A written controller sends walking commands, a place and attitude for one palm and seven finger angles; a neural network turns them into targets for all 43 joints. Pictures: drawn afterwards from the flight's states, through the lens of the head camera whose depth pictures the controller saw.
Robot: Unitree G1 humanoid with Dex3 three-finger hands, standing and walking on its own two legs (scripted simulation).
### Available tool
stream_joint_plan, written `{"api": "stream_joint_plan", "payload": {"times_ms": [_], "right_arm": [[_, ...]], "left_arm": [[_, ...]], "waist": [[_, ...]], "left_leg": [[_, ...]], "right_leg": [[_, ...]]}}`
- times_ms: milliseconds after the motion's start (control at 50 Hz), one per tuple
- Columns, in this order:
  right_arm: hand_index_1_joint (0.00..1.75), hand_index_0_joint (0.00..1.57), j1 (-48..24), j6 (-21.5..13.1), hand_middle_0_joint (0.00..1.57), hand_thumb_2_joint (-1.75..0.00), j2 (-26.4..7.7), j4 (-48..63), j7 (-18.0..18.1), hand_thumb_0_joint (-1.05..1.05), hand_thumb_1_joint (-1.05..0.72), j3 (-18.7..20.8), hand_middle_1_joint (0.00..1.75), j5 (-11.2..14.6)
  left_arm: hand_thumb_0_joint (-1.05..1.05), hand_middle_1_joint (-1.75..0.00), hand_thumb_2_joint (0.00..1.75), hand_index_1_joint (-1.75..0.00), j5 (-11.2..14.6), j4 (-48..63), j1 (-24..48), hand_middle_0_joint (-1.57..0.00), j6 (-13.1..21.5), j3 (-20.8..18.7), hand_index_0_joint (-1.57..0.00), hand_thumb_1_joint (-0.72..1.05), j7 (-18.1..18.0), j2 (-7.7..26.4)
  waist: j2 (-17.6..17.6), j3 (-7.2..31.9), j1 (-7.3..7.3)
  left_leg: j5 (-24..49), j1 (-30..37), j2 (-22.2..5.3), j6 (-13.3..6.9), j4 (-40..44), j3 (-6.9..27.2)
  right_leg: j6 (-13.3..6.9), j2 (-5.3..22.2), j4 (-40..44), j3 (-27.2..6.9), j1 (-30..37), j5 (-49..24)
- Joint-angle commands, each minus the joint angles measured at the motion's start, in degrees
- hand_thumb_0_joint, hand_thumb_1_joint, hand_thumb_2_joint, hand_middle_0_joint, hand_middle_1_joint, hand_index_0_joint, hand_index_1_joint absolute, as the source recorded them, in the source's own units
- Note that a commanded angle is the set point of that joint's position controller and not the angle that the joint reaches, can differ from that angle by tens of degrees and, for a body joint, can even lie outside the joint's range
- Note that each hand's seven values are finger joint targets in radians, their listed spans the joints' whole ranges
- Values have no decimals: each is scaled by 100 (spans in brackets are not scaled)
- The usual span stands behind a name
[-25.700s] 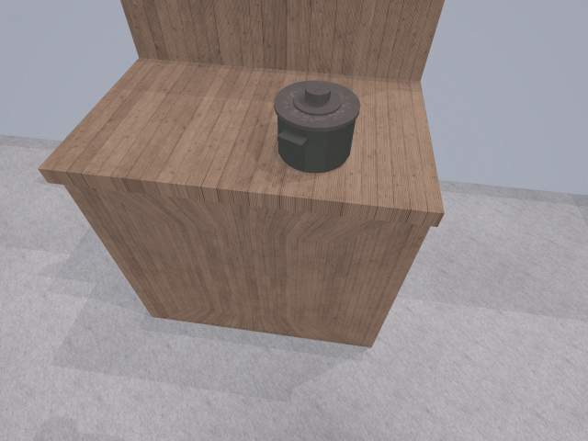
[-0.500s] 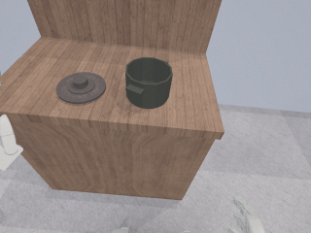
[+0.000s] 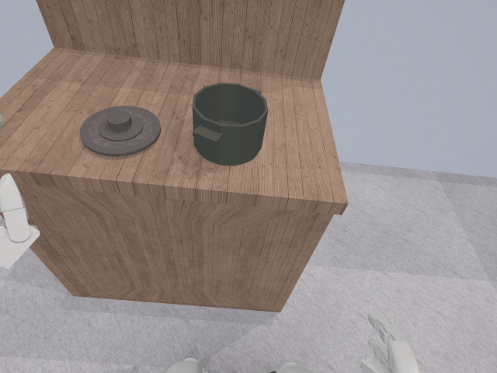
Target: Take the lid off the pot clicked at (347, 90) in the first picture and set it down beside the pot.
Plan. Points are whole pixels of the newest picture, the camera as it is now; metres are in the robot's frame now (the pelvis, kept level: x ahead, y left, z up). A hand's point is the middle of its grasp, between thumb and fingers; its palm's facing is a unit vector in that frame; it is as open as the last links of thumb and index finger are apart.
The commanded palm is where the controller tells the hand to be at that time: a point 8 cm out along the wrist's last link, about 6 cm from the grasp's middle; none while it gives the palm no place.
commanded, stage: step back with the hand held close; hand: left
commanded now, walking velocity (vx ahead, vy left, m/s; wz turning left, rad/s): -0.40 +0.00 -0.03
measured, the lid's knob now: (119, 120) +0.59 +0.31 +0.05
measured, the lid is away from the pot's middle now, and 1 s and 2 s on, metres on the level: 0.24 0.24 0.24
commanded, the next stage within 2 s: stop stepping back and stand still in 0.52 s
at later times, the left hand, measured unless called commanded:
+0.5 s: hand out of the picture +0.14 +0.26 +0.22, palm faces +0.37 -0.84 -0.40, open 7.4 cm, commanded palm +0.07 +0.30 +0.23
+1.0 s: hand out of the picture +0.02 +0.29 +0.23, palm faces +0.38 -0.85 -0.36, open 7.4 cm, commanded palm -0.05 +0.32 +0.23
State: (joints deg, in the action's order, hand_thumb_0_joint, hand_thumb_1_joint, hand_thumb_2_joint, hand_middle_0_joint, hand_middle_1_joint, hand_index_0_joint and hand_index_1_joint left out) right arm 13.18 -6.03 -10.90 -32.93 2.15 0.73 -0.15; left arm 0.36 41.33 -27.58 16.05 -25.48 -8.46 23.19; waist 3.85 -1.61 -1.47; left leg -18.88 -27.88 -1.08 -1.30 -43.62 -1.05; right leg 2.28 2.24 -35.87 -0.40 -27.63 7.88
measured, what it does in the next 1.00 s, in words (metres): walks backwards: right foot, then right foot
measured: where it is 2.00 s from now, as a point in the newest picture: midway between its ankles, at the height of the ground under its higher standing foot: outside the picture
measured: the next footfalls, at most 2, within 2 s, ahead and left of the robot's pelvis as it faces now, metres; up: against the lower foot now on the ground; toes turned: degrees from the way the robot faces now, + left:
right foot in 0.20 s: +0.08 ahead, -0.14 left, +0.00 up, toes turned +4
right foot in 0.68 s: -0.09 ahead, -0.14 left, +0.00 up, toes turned -3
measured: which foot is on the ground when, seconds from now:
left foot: down 0.00-0.70, up 0.72-0.80, down 0.82-1.00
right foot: down 0.00-0.10, up 0.12-0.18, down 0.20-0.40, up 0.42-0.66, down 0.68-0.82, up 0.84-1.00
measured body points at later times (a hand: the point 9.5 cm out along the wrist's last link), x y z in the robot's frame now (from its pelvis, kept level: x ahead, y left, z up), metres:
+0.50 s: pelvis -0.06 +0.02 +0.02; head -0.05 +0.08 +0.47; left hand +0.11 +0.30 +0.24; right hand +0.11 -0.21 -0.03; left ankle +0.02 +0.11 -0.71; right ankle -0.04 -0.13 -0.67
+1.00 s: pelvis -0.19 +0.05 +0.03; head -0.22 +0.09 +0.48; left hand -0.01 +0.33 +0.25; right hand -0.08 -0.19 -0.04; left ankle -0.07 +0.12 -0.70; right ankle -0.22 -0.05 -0.68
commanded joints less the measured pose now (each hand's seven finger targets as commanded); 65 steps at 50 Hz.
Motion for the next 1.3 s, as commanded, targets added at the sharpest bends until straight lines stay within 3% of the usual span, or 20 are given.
{"api": "stream_joint_plan", "payload": {"times_ms": [0,140,260,320,400,480,580,600,620,640,720,800,840,960,1000,1040,1080,1180,1220,1280], "right_arm": [[30,20,-318,-251,20,-90,-790,887,97,0,-90,350,30,-16],[30,20,-449,-494,20,-90,-895,975,134,0,-90,432,30,69],[30,20,-374,-326,20,-90,-580,658,64,0,-90,408,30,23],[30,20,-453,-131,20,-90,-515,734,48,0,-90,307,30,-22],[30,20,-562,-341,20,-90,-829,975,123,0,-90,401,30,-89],[30,20,-427,-551,20,-90,-698,735,-1,0,-90,399,30,10],[30,20,-597,-458,20,-90,-754,724,-19,0,-90,297,30,-57],[30,20,-232,-223,20,-90,-2011,-686,20,0,-90,650,30,-75],[30,20,-1089,-210,20,-90,-359,1019,-115,0,-90,375,30,196],[30,20,-609,-294,20,-90,-824,1184,130,0,-90,309,30,103],[30,20,-502,-73,20,-90,-615,954,67,0,-90,196,30,174],[30,20,-580,-310,20,-90,-954,1101,198,0,-90,101,30,83],[30,20,-596,-393,20,-90,-750,838,55,0,-90,180,30,109],[30,20,-669,-274,20,-90,-658,757,-56,0,-90,83,30,9],[30,20,-379,-105,20,-90,-705,657,-57,0,-90,154,30,33],[30,20,-407,-98,20,-90,-661,785,-15,0,-90,-7,30,-2],[30,20,-494,-63,20,-90,-872,771,55,0,-90,282,30,139],[30,20,-713,-292,20,-90,-563,697,271,0,-90,-8,30,95],[30,20,-560,-488,20,-90,-759,845,265,0,-90,35,30,139],[30,20,-582,-581,20,-90,-676,759,113,0,-90,84,30,120]], "left_arm": [[0,-30,90,-30,79,1140,-7,-20,312,-608,-20,90,-159,1005],[0,-30,90,-30,-33,1023,15,-20,341,-710,-20,90,-84,863],[0,-30,90,-30,139,902,139,-20,258,-477,-20,90,-23,1082],[0,-30,90,-30,136,1018,-113,-20,153,-507,-20,90,-13,1050],[0,-30,90,-30,86,1313,-236,-20,304,-716,-20,90,64,1097],[0,-30,90,-30,279,1379,-186,-20,156,-411,-20,90,-33,807],[0,-30,90,-30,221,1002,-68,-20,-126,-235,-20,90,-19,887],[0,-30,90,-30,-333,-4258,-187,-20,-1340,1723,-20,90,724,-224],[0,-30,90,-30,313,2418,1675,-20,-475,6,-20,90,299,1032],[0,-30,90,-30,225,1605,460,-20,-117,-841,-20,90,134,1936],[0,-30,90,-30,318,1531,-189,-20,-264,-599,-20,90,5,1328],[0,-30,90,-30,154,1558,689,-20,-157,-553,-20,90,-172,1199],[0,-30,90,-30,170,691,381,-20,-271,-534,-20,90,-106,1141],[0,-30,90,-30,214,876,-725,-20,-371,-219,-20,90,78,1086],[0,-30,90,-30,68,1289,-243,-20,-318,-226,-20,90,186,1329],[0,-30,90,-30,224,1004,483,-20,-330,-926,-20,90,77,1848],[0,-30,90,-30,276,669,924,-20,-401,-541,-20,90,141,1496],[0,-30,90,-30,232,326,650,-20,-272,-114,-20,90,-9,884],[0,-30,90,-30,255,859,526,-20,-135,-52,-20,90,-71,861],[0,-30,90,-30,282,888,285,-20,-269,-394,-20,90,-62,1217]], "waist": [[-385,868,-44],[-1560,505,29],[700,941,-34],[456,813,-86],[-2458,1089,-42],[-1464,1326,104],[-1684,1013,106],[-1346,731,-204],[-515,1374,189],[407,683,69],[1097,537,-158],[-3153,-378,-87],[-2197,245,121],[-1365,849,229],[893,887,43],[374,705,-109],[886,-455,-100],[-594,98,-65],[-2123,388,7],[-1665,273,-35]], "left_leg": [[-877,124,-414,-160,1259,596],[-1714,-1839,-1433,-635,2582,1338],[-118,1225,54,212,-499,145],[236,1144,-130,101,508,292],[492,59,-1884,-617,3191,1823],[3375,2242,-1610,-543,2341,1044],[1457,1657,-1408,-295,2835,985],[2961,1014,-1409,-410,482,1710],[-158,1940,-889,56,1762,424],[-1231,1145,-320,174,1026,191],[-397,1683,-82,130,-1528,328],[-2822,-84,-1294,-240,3998,2807],[-3069,-481,-1047,420,4147,2384],[-1687,-209,-438,367,2865,701],[-557,299,538,174,-1675,-630],[-250,-515,113,60,-3564,-126],[-364,-664,-332,102,-3091,564],[-534,1478,-186,-108,1578,-459],[-514,2321,-1141,-568,2763,1183],[-656,1564,-2022,-1154,3084,2693]], "right_leg": [[-583,561,844,-790,657,812],[-169,-554,-1159,-116,2355,883],[-1096,1549,1806,-1794,47,-828],[-884,1203,1295,-1267,315,-1213],[-163,-655,-1850,-107,1231,1660],[-204,-527,-1551,-185,4,2324],[-266,-506,409,83,1063,1566],[-338,361,169,-582,578,474],[-272,-75,1443,-62,1143,927],[-656,266,2041,-236,546,2004],[-1157,1509,2131,-1077,-1108,2432],[-256,-670,-2214,195,-114,2365],[-321,-766,-2984,108,729,1982],[-689,-785,988,643,3037,2094],[-1177,904,2194,-731,1649,575],[-1421,1510,2080,-904,801,373],[-1472,1795,3010,-2195,-616,3885],[-1071,932,1465,-742,315,2811],[-483,-189,-701,139,8,1802],[-254,-175,-2214,-138,-463,2266]]}}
